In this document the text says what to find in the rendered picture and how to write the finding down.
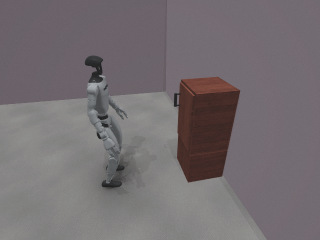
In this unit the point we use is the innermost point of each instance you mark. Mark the right robot hand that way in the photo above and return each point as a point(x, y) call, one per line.
point(108, 144)

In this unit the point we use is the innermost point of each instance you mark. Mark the robot left forearm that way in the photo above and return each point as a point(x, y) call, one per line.
point(112, 103)

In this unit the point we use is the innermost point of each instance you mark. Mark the handle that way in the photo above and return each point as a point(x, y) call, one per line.
point(175, 99)

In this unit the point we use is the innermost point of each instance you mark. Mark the robot right forearm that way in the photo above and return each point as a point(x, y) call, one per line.
point(97, 124)

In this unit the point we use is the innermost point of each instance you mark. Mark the left robot foot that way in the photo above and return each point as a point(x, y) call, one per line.
point(119, 168)

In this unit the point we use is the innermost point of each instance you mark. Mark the cupboard door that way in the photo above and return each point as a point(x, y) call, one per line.
point(185, 115)

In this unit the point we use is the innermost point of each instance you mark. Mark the robot right upper arm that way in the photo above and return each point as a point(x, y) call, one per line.
point(92, 92)

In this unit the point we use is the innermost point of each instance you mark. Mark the left robot hand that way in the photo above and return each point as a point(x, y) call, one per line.
point(119, 111)

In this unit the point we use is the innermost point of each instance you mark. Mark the right robot foot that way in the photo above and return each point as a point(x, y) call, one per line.
point(112, 183)

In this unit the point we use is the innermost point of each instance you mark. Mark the robot foot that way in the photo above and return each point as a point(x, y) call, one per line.
point(119, 168)
point(112, 183)

